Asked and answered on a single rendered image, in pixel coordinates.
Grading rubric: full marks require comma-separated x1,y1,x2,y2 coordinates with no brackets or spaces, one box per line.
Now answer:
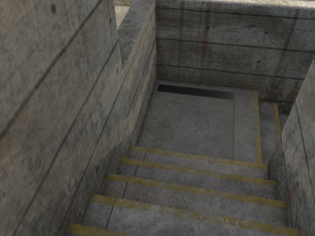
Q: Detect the stairs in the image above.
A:
65,146,300,236
258,100,289,165

